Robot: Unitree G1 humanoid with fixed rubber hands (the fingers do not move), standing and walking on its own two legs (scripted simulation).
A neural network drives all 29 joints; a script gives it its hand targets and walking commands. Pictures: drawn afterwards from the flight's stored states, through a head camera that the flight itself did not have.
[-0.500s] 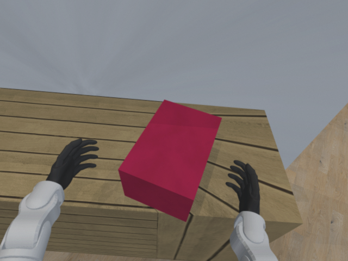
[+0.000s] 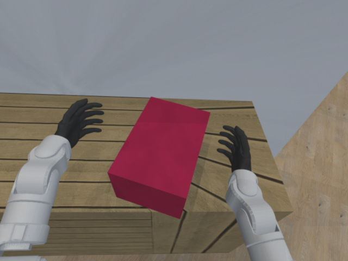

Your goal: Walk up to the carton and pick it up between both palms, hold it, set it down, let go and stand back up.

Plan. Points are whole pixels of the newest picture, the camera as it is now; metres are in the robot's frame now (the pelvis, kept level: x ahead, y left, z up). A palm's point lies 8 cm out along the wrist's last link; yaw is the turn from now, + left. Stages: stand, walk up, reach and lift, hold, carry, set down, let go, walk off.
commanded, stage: reach and lift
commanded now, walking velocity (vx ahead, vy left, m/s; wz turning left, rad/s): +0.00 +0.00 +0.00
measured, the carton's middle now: (164, 153) +0.40 +0.00 -0.04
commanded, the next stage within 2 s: none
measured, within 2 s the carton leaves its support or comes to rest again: neither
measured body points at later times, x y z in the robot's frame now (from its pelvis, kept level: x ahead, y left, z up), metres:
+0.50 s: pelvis +0.00 +0.01 +0.00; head +0.02 +0.03 +0.45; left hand +0.44 +0.20 +0.14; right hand +0.36 -0.17 +0.10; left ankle -0.01 +0.11 -0.74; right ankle +0.00 -0.13 -0.74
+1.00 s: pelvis -0.01 +0.03 -0.01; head +0.04 +0.06 +0.44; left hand +0.43 +0.19 +0.03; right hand +0.34 -0.15 +0.00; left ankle -0.01 +0.11 -0.74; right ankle +0.00 -0.13 -0.74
